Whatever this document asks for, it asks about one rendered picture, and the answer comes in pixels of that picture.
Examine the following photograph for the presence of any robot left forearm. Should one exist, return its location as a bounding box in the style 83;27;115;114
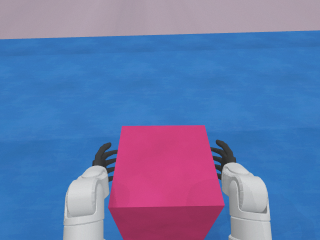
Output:
63;165;110;240

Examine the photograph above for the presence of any robot right forearm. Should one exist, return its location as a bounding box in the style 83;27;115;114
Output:
221;162;272;240

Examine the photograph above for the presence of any carton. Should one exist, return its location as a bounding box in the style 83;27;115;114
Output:
108;125;225;240

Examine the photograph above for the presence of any right robot hand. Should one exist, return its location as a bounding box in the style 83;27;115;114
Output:
210;139;237;180

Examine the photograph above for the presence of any left robot hand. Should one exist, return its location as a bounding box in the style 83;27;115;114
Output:
92;142;118;182

